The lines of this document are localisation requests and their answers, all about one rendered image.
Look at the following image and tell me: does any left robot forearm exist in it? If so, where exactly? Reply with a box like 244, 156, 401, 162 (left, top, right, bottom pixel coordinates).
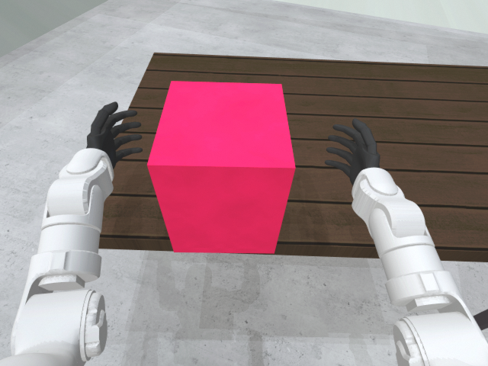
11, 148, 114, 356

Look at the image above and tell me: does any robot left hand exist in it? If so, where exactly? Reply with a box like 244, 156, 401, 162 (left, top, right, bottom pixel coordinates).
86, 101, 143, 169

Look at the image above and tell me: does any carton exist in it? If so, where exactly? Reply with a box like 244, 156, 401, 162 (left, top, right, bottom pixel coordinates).
147, 81, 296, 254

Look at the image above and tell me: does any right robot upper arm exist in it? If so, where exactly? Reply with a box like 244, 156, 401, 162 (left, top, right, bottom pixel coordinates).
393, 312, 488, 366

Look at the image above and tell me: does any robot right hand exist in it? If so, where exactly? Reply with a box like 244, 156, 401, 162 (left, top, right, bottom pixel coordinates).
325, 118, 380, 185

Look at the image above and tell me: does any left robot upper arm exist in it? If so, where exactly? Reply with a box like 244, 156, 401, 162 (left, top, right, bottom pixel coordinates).
0, 290, 108, 366

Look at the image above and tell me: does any right robot forearm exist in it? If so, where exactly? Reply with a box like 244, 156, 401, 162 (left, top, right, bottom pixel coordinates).
352, 168, 488, 349

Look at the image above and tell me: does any table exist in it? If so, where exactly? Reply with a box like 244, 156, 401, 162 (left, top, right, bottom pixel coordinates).
99, 53, 488, 330

